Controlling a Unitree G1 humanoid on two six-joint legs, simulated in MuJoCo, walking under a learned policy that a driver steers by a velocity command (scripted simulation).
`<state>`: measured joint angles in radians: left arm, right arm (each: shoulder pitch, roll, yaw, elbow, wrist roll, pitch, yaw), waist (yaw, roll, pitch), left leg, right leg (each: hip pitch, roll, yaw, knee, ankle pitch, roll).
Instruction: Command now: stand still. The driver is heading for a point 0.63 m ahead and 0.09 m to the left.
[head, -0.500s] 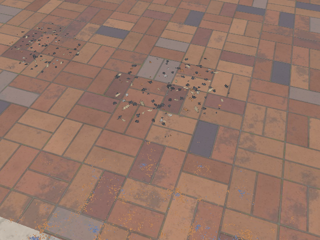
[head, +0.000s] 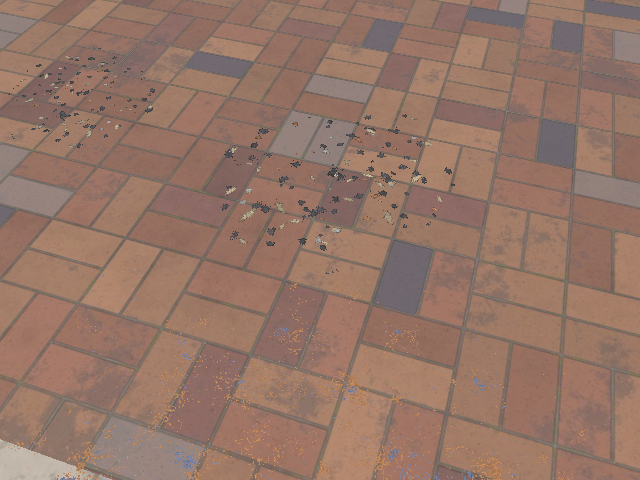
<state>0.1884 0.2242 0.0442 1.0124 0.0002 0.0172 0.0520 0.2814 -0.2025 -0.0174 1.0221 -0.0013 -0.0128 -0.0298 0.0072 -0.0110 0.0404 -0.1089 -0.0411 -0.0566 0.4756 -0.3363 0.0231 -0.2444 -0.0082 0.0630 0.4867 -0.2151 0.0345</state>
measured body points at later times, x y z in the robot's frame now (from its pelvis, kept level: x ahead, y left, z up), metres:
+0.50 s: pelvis +0.00 +0.00 +0.00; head +0.01 +0.00 +0.45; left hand +0.03 +0.24 -0.16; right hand -0.02 -0.24 -0.15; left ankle -0.05 +0.11 -0.74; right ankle +0.03 -0.14 -0.74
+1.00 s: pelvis +0.07 -0.06 -0.01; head +0.08 -0.07 +0.44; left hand +0.16 +0.21 -0.13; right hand +0.02 -0.31 -0.16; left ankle -0.05 +0.10 -0.73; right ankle +0.09 -0.16 -0.74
